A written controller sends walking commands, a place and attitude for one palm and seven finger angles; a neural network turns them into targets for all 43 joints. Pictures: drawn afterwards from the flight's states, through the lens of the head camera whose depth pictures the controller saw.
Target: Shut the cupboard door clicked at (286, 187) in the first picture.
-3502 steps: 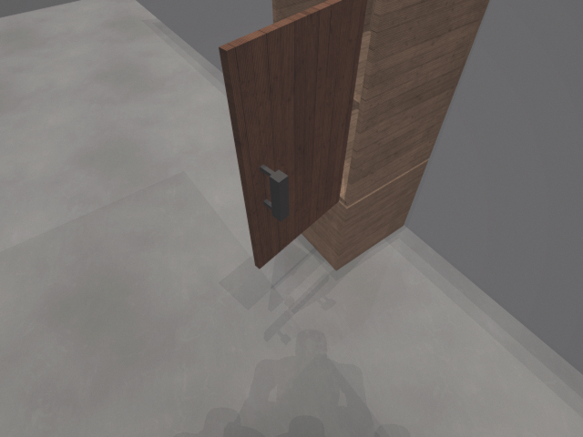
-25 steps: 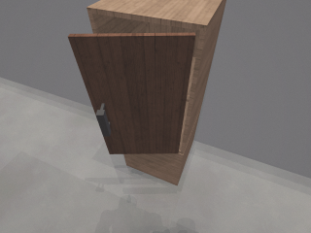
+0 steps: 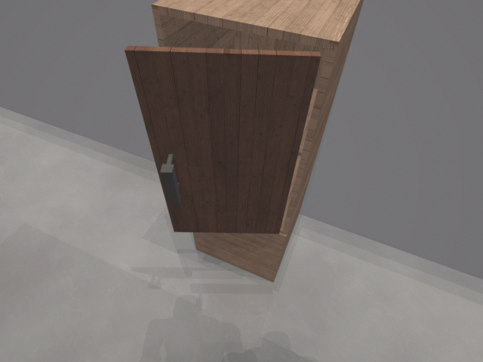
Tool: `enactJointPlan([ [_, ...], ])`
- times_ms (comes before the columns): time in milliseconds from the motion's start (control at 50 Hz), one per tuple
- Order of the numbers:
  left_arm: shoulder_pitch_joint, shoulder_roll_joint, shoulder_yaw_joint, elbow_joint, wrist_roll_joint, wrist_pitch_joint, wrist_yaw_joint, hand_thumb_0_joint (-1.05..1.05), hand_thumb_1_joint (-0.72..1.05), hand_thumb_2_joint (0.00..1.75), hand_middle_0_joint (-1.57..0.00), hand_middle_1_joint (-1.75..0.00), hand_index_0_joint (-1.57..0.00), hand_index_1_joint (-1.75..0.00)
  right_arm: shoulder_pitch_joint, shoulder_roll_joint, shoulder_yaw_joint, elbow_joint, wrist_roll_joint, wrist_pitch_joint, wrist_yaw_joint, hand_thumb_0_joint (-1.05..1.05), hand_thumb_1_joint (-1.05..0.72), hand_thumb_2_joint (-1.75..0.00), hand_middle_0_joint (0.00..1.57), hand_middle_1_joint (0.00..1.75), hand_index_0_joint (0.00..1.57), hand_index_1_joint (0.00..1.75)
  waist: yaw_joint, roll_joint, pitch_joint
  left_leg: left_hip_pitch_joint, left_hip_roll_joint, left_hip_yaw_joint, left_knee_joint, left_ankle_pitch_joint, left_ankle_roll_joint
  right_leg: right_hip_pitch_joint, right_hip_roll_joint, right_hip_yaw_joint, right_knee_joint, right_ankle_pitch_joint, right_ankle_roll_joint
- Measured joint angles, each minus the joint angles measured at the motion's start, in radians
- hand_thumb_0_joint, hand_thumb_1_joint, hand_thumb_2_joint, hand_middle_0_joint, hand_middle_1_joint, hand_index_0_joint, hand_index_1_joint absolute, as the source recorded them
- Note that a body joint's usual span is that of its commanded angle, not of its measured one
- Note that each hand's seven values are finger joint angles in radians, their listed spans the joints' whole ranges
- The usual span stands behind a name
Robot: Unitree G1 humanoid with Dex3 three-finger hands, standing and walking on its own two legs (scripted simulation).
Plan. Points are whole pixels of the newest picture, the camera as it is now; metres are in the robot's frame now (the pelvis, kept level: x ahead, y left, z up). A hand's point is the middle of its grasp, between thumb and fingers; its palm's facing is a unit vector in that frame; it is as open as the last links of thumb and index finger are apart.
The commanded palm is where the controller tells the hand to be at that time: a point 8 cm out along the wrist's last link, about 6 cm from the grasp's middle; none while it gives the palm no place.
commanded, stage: come to a stop and stand still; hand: left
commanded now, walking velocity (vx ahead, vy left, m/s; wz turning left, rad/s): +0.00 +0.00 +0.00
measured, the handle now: (172, 179) +0.52 +0.20 -0.06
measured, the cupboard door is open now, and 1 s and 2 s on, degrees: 23 23 23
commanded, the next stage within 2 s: look again from close up in 0.84 s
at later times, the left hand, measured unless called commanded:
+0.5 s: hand out of the picture +0.04 +0.19 -0.18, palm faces +0.00 -0.99 -0.17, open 7.3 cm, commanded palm none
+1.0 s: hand out of the picture +0.06 +0.20 -0.18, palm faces +0.01 -0.98 -0.18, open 7.3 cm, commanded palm none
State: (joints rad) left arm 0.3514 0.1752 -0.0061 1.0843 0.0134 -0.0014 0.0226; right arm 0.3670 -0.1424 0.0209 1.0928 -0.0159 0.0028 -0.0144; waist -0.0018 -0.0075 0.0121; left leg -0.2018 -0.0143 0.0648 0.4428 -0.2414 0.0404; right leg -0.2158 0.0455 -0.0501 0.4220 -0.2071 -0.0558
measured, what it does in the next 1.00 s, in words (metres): shifts its weight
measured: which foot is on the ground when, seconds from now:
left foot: down 0.00-1.00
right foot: down 0.00-1.00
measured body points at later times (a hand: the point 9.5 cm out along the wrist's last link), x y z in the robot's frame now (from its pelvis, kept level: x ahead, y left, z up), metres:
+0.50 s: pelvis +0.04 +0.02 +0.00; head +0.06 +0.03 +0.45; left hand +0.04 +0.24 -0.17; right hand +0.04 -0.19 -0.16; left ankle +0.00 +0.09 -0.74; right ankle +0.01 -0.08 -0.74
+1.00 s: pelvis +0.05 +0.03 +0.00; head +0.06 +0.04 +0.45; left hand +0.06 +0.25 -0.17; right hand +0.04 -0.18 -0.16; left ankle +0.00 +0.09 -0.74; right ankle +0.01 -0.08 -0.74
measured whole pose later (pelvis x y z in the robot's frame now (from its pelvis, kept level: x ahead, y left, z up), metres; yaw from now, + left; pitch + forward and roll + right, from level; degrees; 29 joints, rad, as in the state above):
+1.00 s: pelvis +0.05 +0.03 +0.00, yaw +0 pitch -1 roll +0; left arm 0.26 0.16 -0.01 1.12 0.01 -0.01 0.04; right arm 0.28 -0.13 0.02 1.15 -0.01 -0.03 -0.04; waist 0.00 -0.02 0.04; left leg -0.08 -0.06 0.08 0.40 -0.30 0.08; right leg -0.13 0.00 -0.02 0.44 -0.30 -0.01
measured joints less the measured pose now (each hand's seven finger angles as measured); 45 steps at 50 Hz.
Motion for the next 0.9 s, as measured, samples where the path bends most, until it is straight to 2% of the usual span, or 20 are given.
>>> enactJointPlan([
  [240, -0.036, -0.051, -0.018, 0.041, 0.001, -0.018, 0.005, 0.00, 0.91, 0.89, -0.19, -0.30, -0.19, -0.30, -0.048, 0.031, 0.009, 0.036, 0.010, -0.028, -0.012, 0.00, -0.91, -0.90, 0.20, 0.30, 0.20, 0.30, 0.004, -0.007, 0.008, 0.038, -0.019, 0.011, -0.015, -0.027, 0.017, 0.023, -0.018, 0.014, 0.014, -0.039, 0.020],
  [560, -0.076, -0.024, -0.004, 0.043, 0.002, -0.015, 0.017, 0.01, 0.92, 0.89, -0.19, -0.30, -0.19, -0.30, -0.086, 0.007, -0.001, 0.045, 0.007, -0.036, -0.030, 0.01, -0.93, -0.90, 0.20, 0.30, 0.20, 0.30, 0.003, -0.008, 0.015, 0.090, -0.038, 0.018, -0.028, -0.063, 0.033, 0.063, -0.034, 0.025, 0.027, -0.085, 0.039],
  [900, -0.097, -0.016, 0.001, 0.034, 0.001, -0.007, 0.020, 0.01, 0.92, 0.89, -0.19, -0.30, -0.19, -0.30, -0.089, 0.011, -0.001, 0.055, 0.007, -0.030, -0.029, 0.00, -0.92, -0.90, 0.20, 0.30, 0.20, 0.30, 0.000, -0.006, 0.027, 0.120, -0.049, 0.019, -0.042, -0.066, 0.041, 0.086, -0.044, 0.028, 0.027, -0.095, 0.048],
])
